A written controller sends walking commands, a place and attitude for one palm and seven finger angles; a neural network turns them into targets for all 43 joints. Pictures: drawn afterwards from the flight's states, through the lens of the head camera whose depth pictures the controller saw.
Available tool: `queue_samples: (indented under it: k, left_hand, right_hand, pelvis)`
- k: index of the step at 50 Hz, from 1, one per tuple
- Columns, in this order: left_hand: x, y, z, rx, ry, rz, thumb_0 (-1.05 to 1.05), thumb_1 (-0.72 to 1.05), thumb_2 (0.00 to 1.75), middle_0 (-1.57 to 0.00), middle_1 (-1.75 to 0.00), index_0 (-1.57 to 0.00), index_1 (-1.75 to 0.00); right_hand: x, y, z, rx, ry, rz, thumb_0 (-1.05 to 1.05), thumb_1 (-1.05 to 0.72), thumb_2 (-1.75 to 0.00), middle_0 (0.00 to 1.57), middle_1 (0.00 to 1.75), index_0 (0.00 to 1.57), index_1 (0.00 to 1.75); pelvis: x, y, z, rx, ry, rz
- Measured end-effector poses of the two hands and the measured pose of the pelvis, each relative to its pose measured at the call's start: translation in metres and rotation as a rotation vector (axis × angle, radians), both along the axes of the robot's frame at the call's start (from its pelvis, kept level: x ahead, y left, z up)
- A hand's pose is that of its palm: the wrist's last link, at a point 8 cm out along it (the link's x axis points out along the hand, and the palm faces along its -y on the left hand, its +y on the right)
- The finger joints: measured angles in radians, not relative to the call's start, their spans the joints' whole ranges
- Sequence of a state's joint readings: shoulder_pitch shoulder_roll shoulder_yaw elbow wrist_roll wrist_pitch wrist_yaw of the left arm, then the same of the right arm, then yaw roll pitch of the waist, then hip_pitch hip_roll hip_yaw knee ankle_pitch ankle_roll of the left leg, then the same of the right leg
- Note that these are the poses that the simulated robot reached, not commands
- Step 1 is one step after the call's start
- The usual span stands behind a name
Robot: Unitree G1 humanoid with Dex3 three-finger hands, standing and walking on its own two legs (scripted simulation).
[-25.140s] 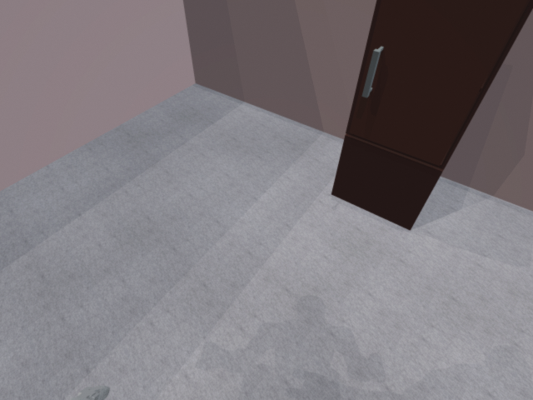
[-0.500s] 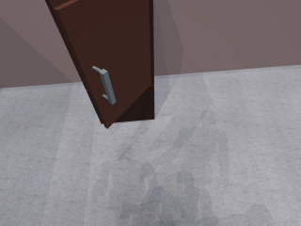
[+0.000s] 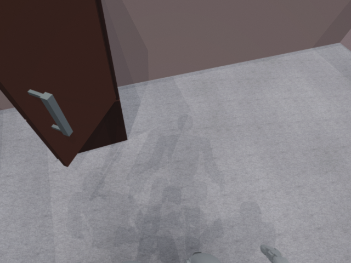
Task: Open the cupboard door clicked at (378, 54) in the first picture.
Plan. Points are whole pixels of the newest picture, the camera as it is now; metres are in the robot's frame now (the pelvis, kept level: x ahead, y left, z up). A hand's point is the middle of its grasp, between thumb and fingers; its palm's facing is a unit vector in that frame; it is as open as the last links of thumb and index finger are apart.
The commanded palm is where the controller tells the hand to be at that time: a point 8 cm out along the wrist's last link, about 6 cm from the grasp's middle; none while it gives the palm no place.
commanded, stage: walk to a spot facing it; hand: left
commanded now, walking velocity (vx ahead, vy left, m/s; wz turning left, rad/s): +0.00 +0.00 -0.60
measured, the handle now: (52, 114) +0.46 +0.40 -0.04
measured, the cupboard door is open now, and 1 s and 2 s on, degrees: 49 49 49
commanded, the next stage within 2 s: turn to face it in 1.90 s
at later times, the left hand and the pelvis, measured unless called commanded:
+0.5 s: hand (124, 239) +0.18 +0.14 -0.16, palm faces -0.33 -0.91 -0.25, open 7.4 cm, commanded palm none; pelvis +0.04 -0.03 +0.00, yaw -20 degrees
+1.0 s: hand (199, 174) +0.38 -0.05 -0.16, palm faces -0.68 -0.71 -0.18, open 7.4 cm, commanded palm none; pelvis +0.15 -0.11 -0.01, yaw -38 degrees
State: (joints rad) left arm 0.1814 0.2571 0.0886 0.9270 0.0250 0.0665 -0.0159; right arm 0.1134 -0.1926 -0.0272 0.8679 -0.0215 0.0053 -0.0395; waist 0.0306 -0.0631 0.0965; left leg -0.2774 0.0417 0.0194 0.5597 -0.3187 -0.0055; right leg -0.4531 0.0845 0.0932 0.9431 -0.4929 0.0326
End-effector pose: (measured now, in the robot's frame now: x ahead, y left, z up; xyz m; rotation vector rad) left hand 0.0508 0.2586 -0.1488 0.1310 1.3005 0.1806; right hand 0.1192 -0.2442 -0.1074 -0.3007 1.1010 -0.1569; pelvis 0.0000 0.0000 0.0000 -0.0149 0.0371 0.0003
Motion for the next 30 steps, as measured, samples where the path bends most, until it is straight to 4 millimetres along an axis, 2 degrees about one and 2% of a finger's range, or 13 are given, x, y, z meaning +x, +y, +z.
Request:
queue_samples:
  k: [7, 11, 13, 15, 18, 22, 26, 30]
  left_hand:
    - [0.06, -0.007, 0.017, 0.006, -0.068, -0.121, 0.01, 0.91, 0.9, -0.2, -0.3, -0.19, -0.3]
    - [0.094, -0.026, 0.02, 0.033, -0.083, -0.222, 0.01, 0.91, 0.9, -0.2, -0.3, -0.19, -0.3]
    - [0.111, -0.036, 0.017, 0.059, -0.112, -0.272, 0.01, 0.91, 0.9, -0.2, -0.3, -0.19, -0.3]
    - [0.12, -0.046, 0.019, 0.078, -0.121, -0.3, 0.01, 0.91, 0.9, -0.2, -0.3, -0.2, -0.3]
    - [0.125, -0.057, 0.025, 0.086, -0.106, -0.329, 0.01, 0.91, 0.9, -0.2, -0.3, -0.2, -0.3]
    - [0.13, -0.068, 0.025, 0.074, -0.068, -0.378, 0.01, 0.91, 0.9, -0.2, -0.3, -0.2, -0.3]
    - [0.142, -0.073, 0.018, 0.042, -0.045, -0.423, 0.01, 0.91, 0.9, -0.2, -0.3, -0.2, -0.3]
    - [0.165, -0.072, 0.003, -0.002, -0.047, -0.449, 0.01, 0.91, 0.9, -0.2, -0.3, -0.2, -0.3]
  right_hand:
    - [-0.06, -0.016, -0.003, 0.005, 0.132, -0.113, 0.0, -0.91, -0.9, 0.2, 0.3, 0.2, 0.3]
    - [-0.092, -0.035, -0.018, 0.035, 0.168, -0.217, 0.0, -0.91, -0.9, 0.2, 0.3, 0.2, 0.3]
    - [-0.106, -0.048, -0.032, 0.05, 0.182, -0.269, 0.0, -0.9, -0.9, 0.2, 0.3, 0.2, 0.3]
    - [-0.116, -0.058, -0.038, 0.051, 0.206, -0.316, 0.01, -0.91, -0.9, 0.2, 0.3, 0.2, 0.3]
    - [-0.118, -0.065, -0.034, 0.052, 0.208, -0.362, 0.01, -0.91, -0.9, 0.2, 0.3, 0.2, 0.3]
    - [-0.107, -0.066, -0.022, 0.059, 0.146, -0.407, 0.01, -0.91, -0.9, 0.2, 0.3, 0.2, 0.3]
    - [-0.091, -0.059, -0.014, 0.059, 0.077, -0.443, 0.01, -0.91, -0.9, 0.2, 0.3, 0.2, 0.3]
    - [-0.081, -0.046, -0.013, 0.036, 0.026, -0.464, 0.01, -0.91, -0.9, 0.2, 0.3, 0.2, 0.3]
  pelvis:
    - [0.008, -0.007, 0.008, -0.026, 0.004, -0.083]
    - [0.015, -0.02, 0.001, -0.013, 0.0, -0.149]
    - [0.02, -0.029, -0.01, 0.011, 0.0, -0.176]
    - [0.02, -0.033, -0.012, 0.007, -0.01, -0.202]
    - [0.024, -0.035, -0.006, 0.016, -0.016, -0.241]
    - [0.031, -0.036, 0.002, 0.034, -0.015, -0.304]
    - [0.042, -0.031, 0.002, 0.03, -0.013, -0.358]
    - [0.062, -0.021, -0.007, 0.001, 0.0, -0.399]
